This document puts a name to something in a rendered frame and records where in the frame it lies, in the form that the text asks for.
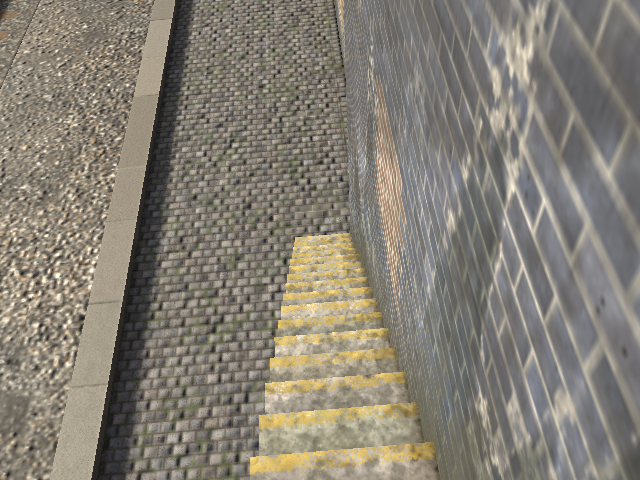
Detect stairs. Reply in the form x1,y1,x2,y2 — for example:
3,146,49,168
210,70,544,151
250,233,440,480

